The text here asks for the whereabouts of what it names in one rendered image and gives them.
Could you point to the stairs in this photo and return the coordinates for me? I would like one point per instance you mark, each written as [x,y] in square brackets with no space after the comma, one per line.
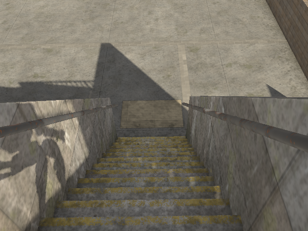
[145,184]

